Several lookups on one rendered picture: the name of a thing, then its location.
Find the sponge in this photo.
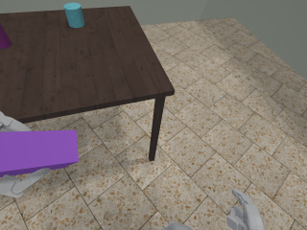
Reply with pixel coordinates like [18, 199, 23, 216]
[0, 129, 79, 177]

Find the table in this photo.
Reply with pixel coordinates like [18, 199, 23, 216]
[0, 6, 176, 162]

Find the right robot hand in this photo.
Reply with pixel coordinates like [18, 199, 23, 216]
[226, 188, 266, 230]

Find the left robot hand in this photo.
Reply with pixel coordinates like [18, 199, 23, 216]
[0, 111, 50, 198]

